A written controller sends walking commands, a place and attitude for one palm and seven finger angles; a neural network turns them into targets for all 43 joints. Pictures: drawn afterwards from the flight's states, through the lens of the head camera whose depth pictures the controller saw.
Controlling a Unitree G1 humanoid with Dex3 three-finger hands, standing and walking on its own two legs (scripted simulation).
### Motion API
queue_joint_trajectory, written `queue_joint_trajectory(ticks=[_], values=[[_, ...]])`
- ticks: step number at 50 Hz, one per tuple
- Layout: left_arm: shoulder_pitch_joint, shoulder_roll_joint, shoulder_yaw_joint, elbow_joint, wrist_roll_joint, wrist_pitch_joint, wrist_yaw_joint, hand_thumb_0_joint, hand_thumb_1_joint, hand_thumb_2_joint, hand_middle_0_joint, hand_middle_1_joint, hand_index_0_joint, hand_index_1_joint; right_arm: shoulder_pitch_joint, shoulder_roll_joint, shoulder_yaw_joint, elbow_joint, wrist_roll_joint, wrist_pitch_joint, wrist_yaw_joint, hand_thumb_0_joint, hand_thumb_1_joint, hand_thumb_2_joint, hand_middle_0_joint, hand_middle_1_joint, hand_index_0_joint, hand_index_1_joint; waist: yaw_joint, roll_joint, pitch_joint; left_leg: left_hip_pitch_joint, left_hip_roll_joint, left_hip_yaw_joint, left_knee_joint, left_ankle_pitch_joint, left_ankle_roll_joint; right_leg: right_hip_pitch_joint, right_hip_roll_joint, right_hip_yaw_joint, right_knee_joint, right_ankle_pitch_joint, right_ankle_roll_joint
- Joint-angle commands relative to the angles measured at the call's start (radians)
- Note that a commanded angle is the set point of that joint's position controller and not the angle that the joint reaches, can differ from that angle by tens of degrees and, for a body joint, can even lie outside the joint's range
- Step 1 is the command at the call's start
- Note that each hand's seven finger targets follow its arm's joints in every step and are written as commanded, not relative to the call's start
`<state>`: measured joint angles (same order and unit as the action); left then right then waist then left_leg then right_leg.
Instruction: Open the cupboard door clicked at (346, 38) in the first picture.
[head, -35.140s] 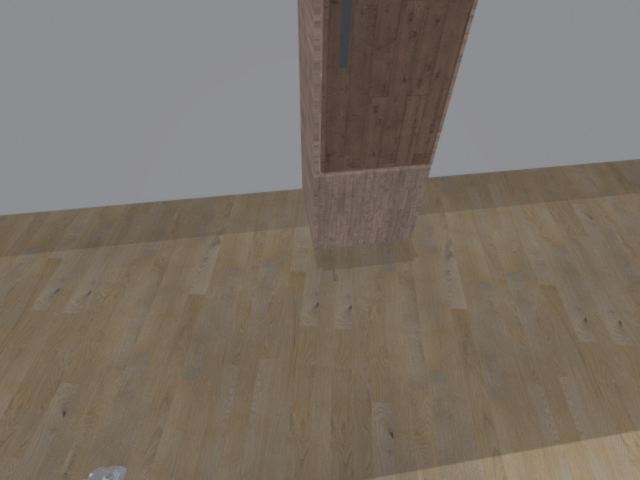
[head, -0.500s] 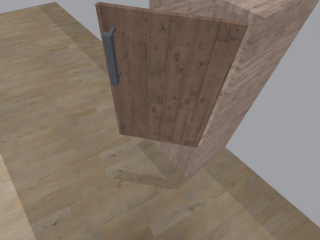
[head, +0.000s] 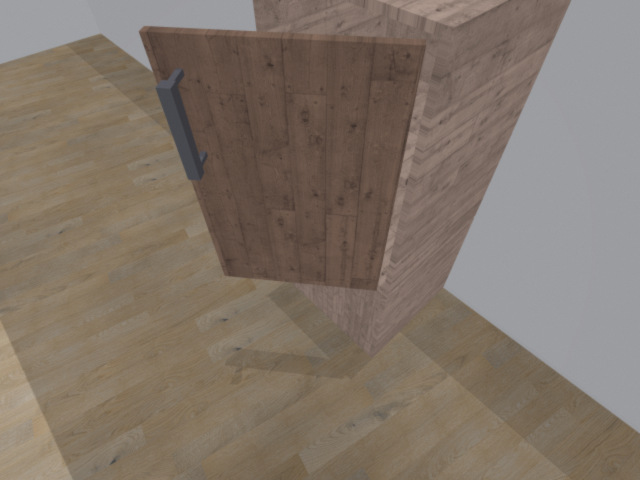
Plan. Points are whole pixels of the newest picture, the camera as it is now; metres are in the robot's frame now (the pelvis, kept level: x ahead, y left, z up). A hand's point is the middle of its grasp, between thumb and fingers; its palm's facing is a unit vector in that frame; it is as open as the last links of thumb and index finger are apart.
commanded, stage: come to a stop and stand still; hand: left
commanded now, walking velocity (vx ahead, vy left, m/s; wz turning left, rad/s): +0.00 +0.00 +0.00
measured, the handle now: (187, 127) +0.59 +0.23 +0.12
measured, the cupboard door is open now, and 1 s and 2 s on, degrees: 40 40 40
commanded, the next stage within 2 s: look again from close up in 0.66 s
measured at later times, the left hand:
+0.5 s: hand out of the picture +0.02 +0.14 -0.17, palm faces +0.04 -0.98 -0.18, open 7.3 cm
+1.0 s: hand out of the picture +0.05 +0.21 -0.17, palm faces +0.03 -0.96 -0.27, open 7.3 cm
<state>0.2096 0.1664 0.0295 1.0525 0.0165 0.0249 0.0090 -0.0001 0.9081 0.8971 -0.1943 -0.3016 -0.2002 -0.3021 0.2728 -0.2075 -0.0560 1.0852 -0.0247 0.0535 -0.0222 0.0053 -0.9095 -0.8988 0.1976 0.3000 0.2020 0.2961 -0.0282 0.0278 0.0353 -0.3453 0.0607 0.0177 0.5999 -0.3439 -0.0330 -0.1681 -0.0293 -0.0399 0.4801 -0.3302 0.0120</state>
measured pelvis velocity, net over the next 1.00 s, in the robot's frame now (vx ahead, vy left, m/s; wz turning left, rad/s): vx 0.02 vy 0.00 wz -0.01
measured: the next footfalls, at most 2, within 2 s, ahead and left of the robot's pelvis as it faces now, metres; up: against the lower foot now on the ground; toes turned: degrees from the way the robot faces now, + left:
right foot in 1.96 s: +0.05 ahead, -0.05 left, +0.00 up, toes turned -2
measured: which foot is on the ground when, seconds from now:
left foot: down 0.00-1.00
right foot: down 0.00-1.00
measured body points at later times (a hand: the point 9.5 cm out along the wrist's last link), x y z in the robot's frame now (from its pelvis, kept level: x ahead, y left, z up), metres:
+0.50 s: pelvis +0.03 -0.03 +0.00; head +0.04 -0.03 +0.45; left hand +0.02 +0.19 -0.16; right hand +0.03 -0.25 -0.16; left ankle +0.02 +0.12 -0.74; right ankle -0.05 -0.13 -0.74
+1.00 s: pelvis +0.02 +0.00 -0.01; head +0.03 +0.00 +0.44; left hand +0.05 +0.26 -0.15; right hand +0.09 -0.26 -0.14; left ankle +0.02 +0.12 -0.74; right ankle -0.05 -0.13 -0.73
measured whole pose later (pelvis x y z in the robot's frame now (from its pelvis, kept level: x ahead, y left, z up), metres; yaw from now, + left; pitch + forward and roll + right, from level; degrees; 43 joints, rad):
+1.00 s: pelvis +0.02 +0.00 -0.01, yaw +0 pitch -1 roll +0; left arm 0.30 0.23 0.02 0.96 0.02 -0.01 0.04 0.00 0.91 0.90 -0.20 -0.30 -0.20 -0.30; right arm 0.21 -0.22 -0.04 0.97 -0.02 0.00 -0.03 0.01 -0.91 -0.90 0.20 0.30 0.20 0.30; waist 0.01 -0.02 0.03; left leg -0.26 0.03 0.05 0.59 -0.32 -0.01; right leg -0.15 -0.04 -0.03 0.57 -0.40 0.01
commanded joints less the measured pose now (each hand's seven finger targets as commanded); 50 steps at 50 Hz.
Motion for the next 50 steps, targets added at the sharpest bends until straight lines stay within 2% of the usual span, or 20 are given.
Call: queue_joint_trajectory(ticks=[1, 2, 4, 5, 7, 13, 24, 30, 37, 38, 39, 40, 41, 43, 44, 45, 46, 48, 49, 50], values=[[0.001, 0.13, 0.015, -0.025, -0.002, -0.037, 0.018, 0.0, 0.9, 0.9, -0.2, -0.3, -0.2, -0.3, 0.017, -0.028, 0.0, -0.038, 0.005, -0.032, 0.0, 0.0, -0.9, -0.9, 0.2, 0.3, 0.2, 0.3, -0.003, -0.226, 0.036, 0.038, -0.014, 0.016, 0.018, 0.003, -0.002, -0.047, -0.188, 0.118, -0.161, 0.381, -0.13], [0.007, 0.124, 0.015, -0.015, -0.006, -0.039, 0.02, 0.0, 0.9, 0.9, -0.2, -0.3, -0.2, -0.3, 0.034, -0.019, 0.006, -0.02, 0.007, -0.036, -0.002, 0.0, -0.9, -0.9, 0.2, 0.3, 0.2, 0.3, -0.006, -0.163, 0.015, 0.093, -0.013, 0.015, -0.073, 0.091, -0.003, -0.037, -0.174, 0.101, -0.114, 0.418, -0.113], [0.04, 0.098, 0.008, -0.003, -0.017, -0.039, 0.022, 0.0, 0.9, 0.9, -0.2, -0.3, -0.2, -0.3, 0.062, -0.036, 0.013, 0.01, 0.005, -0.059, -0.008, 0.0, -0.9, -0.9, 0.2, 0.3, 0.2, 0.3, 0.009, -0.011, -0.027, 0.188, 0.046, -0.041, -0.158, 0.437, 0.023, -0.033, -0.099, 0.055, -0.052, 0.378, -0.051], [0.052, 0.09, 0.006, -0.002, -0.017, -0.035, 0.026, 0.0, 0.9, 0.9, -0.2, -0.3, -0.2, -0.3, 0.056, -0.053, 0.011, 0.015, 0.006, -0.059, -0.011, 0.0, -0.9, -0.9, 0.2, 0.3, 0.2, 0.3, 0.018, -0.014, -0.021, 0.18, 0.071, -0.052, -0.163, 0.409, 0.03, -0.029, -0.084, 0.061, -0.089, 0.273, -0.04], [0.05, 0.097, 0.006, 0.015, -0.016, -0.024, 0.023, 0.0, 0.9, 0.9, -0.2, -0.3, -0.2, -0.3, 0.032, -0.048, 0.015, 0.024, 0.007, -0.059, -0.016, 0.0, -0.9, -0.9, 0.2, 0.3, 0.2, 0.3, 0.024, 0.071, 0.015, 0.15, 0.064, -0.062, -0.183, 0.365, 0.035, -0.022, -0.078, 0.06, -0.102, 0.212, -0.035], [0.064, 0.093, 0.001, 0.037, -0.012, -0.035, 0.022, 0.0, 0.9, 0.9, -0.2, -0.3, -0.2, -0.3, 0.039, -0.027, 0.017, 0.036, 0.01, -0.057, -0.016, 0.0, -0.9, -0.9, 0.2, 0.3, 0.2, 0.3, 0.019, -0.06, 0.01, 0.179, 0.046, -0.03, -0.193, 0.304, 0.023, 0.001, -0.088, 0.069, -0.152, 0.245, -0.039], [0.121, 0.085, 0.001, 0.055, -0.01, -0.046, 0.029, 0.0, 0.9, 0.9, -0.2, -0.3, -0.2, -0.3, 0.029, -0.025, 0.02, 0.042, 0.011, -0.061, -0.02, 0.0, -0.9, -0.9, 0.2, 0.3, 0.2, 0.3, 0.02, -0.05, -0.009, 0.222, 0.042, -0.007, -0.177, 0.383, 0.02, 0.036, -0.1, 0.066, -0.13, 0.45, -0.04], [0.139, 0.08, 0.001, 0.062, -0.01, -0.046, 0.031, 0.0, 0.9, 0.9, -0.2, -0.3, -0.2, -0.3, 0.023, -0.026, 0.023, 0.042, 0.012, -0.061, -0.024, 0.0, -0.9, -0.9, 0.2, 0.3, 0.2, 0.3, 0.022, -0.045, 0.002, 0.229, 0.043, -0.004, -0.175, 0.395, 0.02, 0.04, -0.098, 0.064, -0.132, 0.471, -0.038], [0.139, 0.076, -0.001, 0.065, -0.01, -0.044, 0.03, 0.0, 0.9, 0.9, -0.2, -0.3, -0.2, -0.3, 0.025, -0.031, 0.026, 0.042, 0.011, -0.063, -0.026, 0.0, -0.9, -0.9, 0.2, 0.3, 0.2, 0.3, 0.024, -0.025, 0.018, 0.227, 0.044, -0.012, -0.192, 0.396, 0.023, 0.042, -0.094, 0.057, -0.145, 0.409, -0.037], [0.154, 0.271, -0.004, -0.035, 0.016, -0.068, 0.038, 0.0, 0.9, 0.9, -0.2, -0.3, -0.2, -0.3, -0.042, -0.15, 0.021, -0.096, 0.006, -0.075, -0.009, 0.0, -0.9, -0.9, 0.2, 0.3, 0.2, 0.3, 0.021, -0.019, 0.122, 0.186, 0.014, -0.043, -0.127, 0.352, 0.037, -0.056, -0.084, 0.066, -0.134, 0.513, -0.034], [0.132, 0.2, 0.03, -0.043, 0.013, -0.075, 0.044, 0.0, 0.9, 0.9, -0.2, -0.3, -0.2, -0.3, -0.014, -0.133, -0.01, -0.12, -0.002, -0.098, -0.015, 0.0, -0.9, -0.9, 0.2, 0.3, 0.2, 0.3, 0.013, 0.05, -0.032, 0.158, 0.019, -0.013, -0.061, 0.396, 0.047, 0.016, -0.115, 0.1, -0.025, 0.585, -0.048], [0.135, 0.214, 0.03, -0.062, 0.007, -0.083, 0.044, 0.0, 0.9, 0.9, -0.2, -0.3, -0.2, -0.3, -0.013, -0.128, -0.011, -0.126, 0.0, -0.104, -0.021, 0.0, -0.9, -0.9, 0.2, 0.3, 0.2, 0.3, 0.018, 0.035, -0.138, 0.163, 0.021, -0.017, -0.033, 0.453, 0.061, 0.076, -0.114, 0.097, 0.016, 0.715, -0.063], [0.161, 0.19, 0.031, -0.068, 0.007, -0.086, 0.045, 0.0, 0.9, 0.9, -0.2, -0.3, -0.2, -0.3, -0.004, -0.107, -0.009, -0.139, 0.003, -0.108, -0.024, 0.0, -0.9, -0.9, 0.2, 0.3, 0.2, 0.3, 0.029, -0.04, -0.192, 0.14, 0.015, -0.005, -0.008, 0.492, 0.061, 0.127, -0.12, 0.092, 0.037, 0.851, -0.07], [0.21, 0.186, 0.025, -0.078, 0.007, -0.077, 0.047, 0.0, 0.9, 0.9, -0.2, -0.3, -0.2, -0.3, -0.022, -0.079, 0.002, -0.17, 0.005, -0.099, -0.019, 0.0, -0.9, -0.9, 0.2, 0.3, 0.2, 0.3, 0.05, -0.196, -0.172, 0.022, -0.03, 0.035, 0.013, 0.318, 0.06, 0.224, -0.139, 0.102, 0.072, 1.111, -0.075], [0.206, 0.19, 0.029, -0.092, 0.007, -0.067, 0.048, 0.0, 0.9, 0.9, -0.2, -0.3, -0.2, -0.3, -0.043, -0.083, -0.004, -0.184, 0.009, -0.089, -0.017, 0.0, -0.9, -0.9, 0.2, 0.3, 0.2, 0.3, 0.051, -0.229, -0.118, -0.02, -0.043, 0.037, 0.013, 0.154, 0.062, 0.215, -0.15, 0.101, 0.07, 1.085, -0.081], [0.185, 0.194, 0.027, -0.11, 0.01, -0.058, 0.048, 0.0, 0.9, 0.9, -0.2, -0.3, -0.2, -0.3, -0.053, -0.091, -0.008, -0.195, 0.01, -0.082, -0.017, 0.0, -0.9, -0.9, 0.2, 0.3, 0.2, 0.3, 0.042, -0.207, -0.088, -0.012, -0.041, 0.038, -0.018, 0.126, 0.067, 0.18, -0.15, 0.106, 0.069, 1.011, -0.09], [0.159, 0.203, 0.027, -0.135, 0.011, -0.051, 0.047, 0.0, 0.9, 0.9, -0.2, -0.3, -0.2, -0.3, -0.042, -0.1, -0.012, -0.198, 0.009, -0.079, -0.017, 0.0, -0.9, -0.9, 0.2, 0.3, 0.2, 0.3, 0.028, -0.151, -0.078, 0.037, -0.034, 0.037, -0.055, 0.232, 0.072, 0.13, -0.133, 0.098, 0.077, 0.914, -0.087], [0.15, 0.186, 0.019, -0.163, 0.009, -0.043, 0.044, 0.0, 0.9, 0.9, -0.2, -0.3, -0.2, -0.3, -0.01, -0.121, -0.014, -0.184, 0.004, -0.081, -0.014, 0.0, -0.9, -0.9, 0.2, 0.3, 0.2, 0.3, 0.024, -0.03, -0.108, 0.198, 0.015, 0.013, -0.036, 0.586, 0.086, 0.022, -0.076, 0.058, 0.092, 0.686, -0.056], [0.14, 0.198, 0.02, -0.168, 0.007, -0.038, 0.043, 0.0, 0.9, 0.9, -0.2, -0.3, -0.2, -0.3, -0.014, -0.147, -0.018, -0.181, 0.006, -0.077, -0.014, 0.0, -0.9, -0.9, 0.2, 0.3, 0.2, 0.3, 0.023, 0.015, -0.098, 0.224, 0.042, -0.009, -0.021, 0.662, 0.091, -0.019, -0.063, 0.04, 0.077, 0.547, -0.045], [0.124, 0.206, 0.021, -0.176, 0.005, -0.033, 0.041, 0.0, 0.9, 0.9, -0.2, -0.3, -0.2, -0.3, -0.027, -0.166, -0.021, -0.185, 0.007, -0.073, -0.013, 0.0, -0.9, -0.9, 0.2, 0.3, 0.2, 0.3, 0.023, 0.016, -0.083, 0.212, 0.059, -0.03, -0.036, 0.643, 0.095, -0.039, -0.052, 0.034, 0.057, 0.413, -0.04]])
